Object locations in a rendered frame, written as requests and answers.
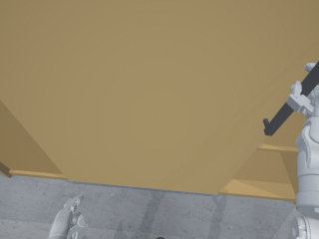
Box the wardrobe door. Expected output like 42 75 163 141
0 0 319 195
0 100 63 174

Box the robot left hand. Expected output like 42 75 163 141
48 194 88 239

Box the robot right forearm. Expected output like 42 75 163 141
295 117 319 219

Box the robot right hand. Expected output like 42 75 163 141
286 63 319 119

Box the handle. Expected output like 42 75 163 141
263 61 319 136

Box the robot right upper arm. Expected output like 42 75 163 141
288 215 319 239

